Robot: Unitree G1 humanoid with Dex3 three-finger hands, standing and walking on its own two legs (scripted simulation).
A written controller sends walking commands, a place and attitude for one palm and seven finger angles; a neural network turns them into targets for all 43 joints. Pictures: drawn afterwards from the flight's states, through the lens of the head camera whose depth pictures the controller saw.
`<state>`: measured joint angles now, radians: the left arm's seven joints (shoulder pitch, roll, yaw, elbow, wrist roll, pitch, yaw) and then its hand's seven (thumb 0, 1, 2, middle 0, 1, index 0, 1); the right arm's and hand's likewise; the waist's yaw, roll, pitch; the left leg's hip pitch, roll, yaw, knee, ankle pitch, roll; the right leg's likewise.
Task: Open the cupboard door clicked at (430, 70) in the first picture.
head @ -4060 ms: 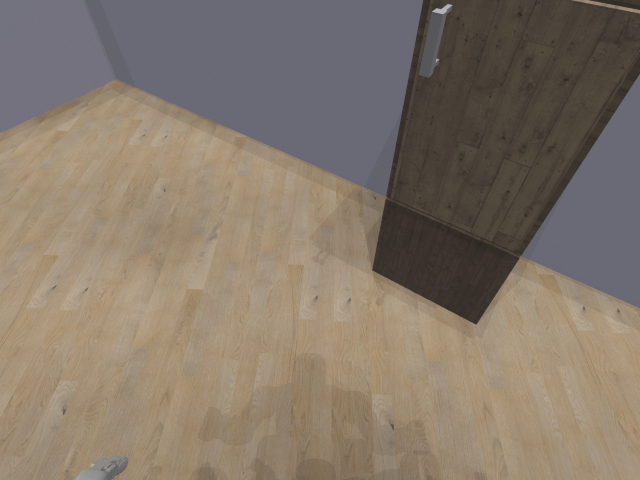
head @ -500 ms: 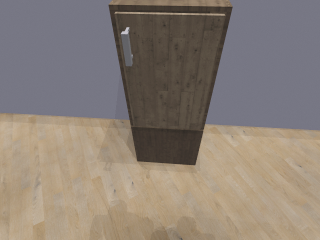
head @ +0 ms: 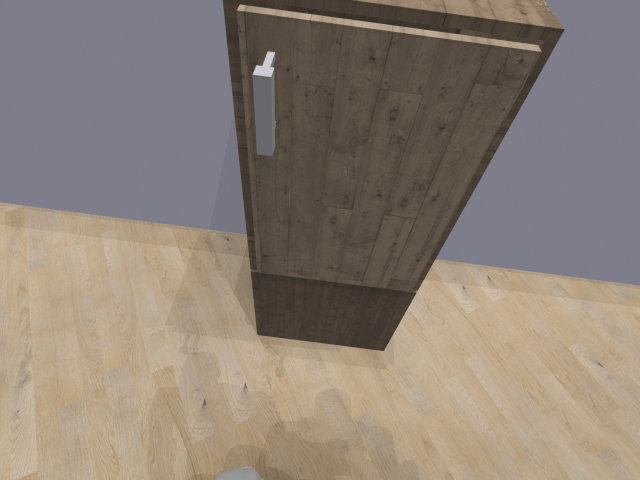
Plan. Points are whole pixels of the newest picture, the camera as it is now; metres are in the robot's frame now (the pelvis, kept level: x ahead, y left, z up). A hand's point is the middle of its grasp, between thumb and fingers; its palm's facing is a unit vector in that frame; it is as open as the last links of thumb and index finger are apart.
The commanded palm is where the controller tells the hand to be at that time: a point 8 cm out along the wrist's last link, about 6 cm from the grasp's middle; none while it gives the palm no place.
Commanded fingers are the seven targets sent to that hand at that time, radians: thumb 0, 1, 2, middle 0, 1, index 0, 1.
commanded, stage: come to a stop and stand still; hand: left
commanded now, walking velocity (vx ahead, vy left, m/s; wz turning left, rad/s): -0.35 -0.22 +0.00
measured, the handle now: (267, 105) +0.56 +0.13 +0.15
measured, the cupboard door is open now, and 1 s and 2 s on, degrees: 0 0 0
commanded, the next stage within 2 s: look again from close up in 0.76 s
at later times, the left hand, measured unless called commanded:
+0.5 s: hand out of the picture +0.08 +0.14 -0.15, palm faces -0.02 -0.96 -0.27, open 7.3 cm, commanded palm none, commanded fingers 0.00 0.90 0.90 -0.20 -0.30 -0.20 -0.30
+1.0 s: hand out of the picture -0.06 +0.11 -0.16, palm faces +0.02 -0.98 -0.21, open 7.3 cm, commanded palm none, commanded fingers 0.00 0.90 0.90 -0.20 -0.30 -0.20 -0.30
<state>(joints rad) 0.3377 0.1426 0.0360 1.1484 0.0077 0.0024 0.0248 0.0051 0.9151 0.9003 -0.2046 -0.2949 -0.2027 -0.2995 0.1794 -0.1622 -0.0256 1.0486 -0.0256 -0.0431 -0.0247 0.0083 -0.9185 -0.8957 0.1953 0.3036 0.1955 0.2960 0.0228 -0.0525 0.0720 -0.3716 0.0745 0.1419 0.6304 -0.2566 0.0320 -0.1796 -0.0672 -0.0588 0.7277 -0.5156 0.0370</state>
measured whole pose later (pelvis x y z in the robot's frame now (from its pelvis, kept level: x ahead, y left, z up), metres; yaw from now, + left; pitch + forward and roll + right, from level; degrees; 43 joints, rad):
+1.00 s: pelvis -0.03 -0.06 +0.01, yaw +0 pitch -1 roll +0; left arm 0.33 0.13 -0.02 1.13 0.02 -0.01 0.03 0.00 0.92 0.90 -0.20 -0.29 -0.20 -0.30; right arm 0.29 -0.17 0.00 1.05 -0.02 -0.01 -0.02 0.01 -0.92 -0.90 0.20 0.30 0.20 0.30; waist -0.01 0.04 0.03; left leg -0.22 0.01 0.06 0.51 -0.27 0.01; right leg -0.26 -0.04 -0.08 0.50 -0.23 -0.01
